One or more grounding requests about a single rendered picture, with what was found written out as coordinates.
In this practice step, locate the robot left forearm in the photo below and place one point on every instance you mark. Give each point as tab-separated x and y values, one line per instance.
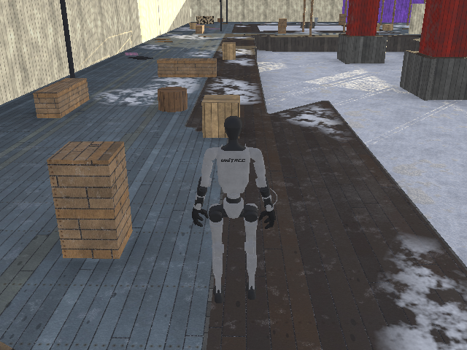
200	196

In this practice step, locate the right robot hand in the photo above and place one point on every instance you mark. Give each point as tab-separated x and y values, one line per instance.
271	218

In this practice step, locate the robot thigh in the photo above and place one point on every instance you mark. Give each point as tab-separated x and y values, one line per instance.
250	223
216	225

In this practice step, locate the left robot thigh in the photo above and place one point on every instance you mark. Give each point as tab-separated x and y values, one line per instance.
216	225

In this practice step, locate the robot left upper arm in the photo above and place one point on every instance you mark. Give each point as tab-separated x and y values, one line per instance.
206	170

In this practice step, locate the robot right upper arm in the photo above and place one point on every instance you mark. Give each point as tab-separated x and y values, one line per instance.
260	170

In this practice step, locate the right robot thigh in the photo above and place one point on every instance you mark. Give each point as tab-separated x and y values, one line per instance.
250	223

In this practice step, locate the robot right forearm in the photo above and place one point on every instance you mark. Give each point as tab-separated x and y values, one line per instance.
266	196

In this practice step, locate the left robot hand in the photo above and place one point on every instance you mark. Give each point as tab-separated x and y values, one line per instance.
196	216

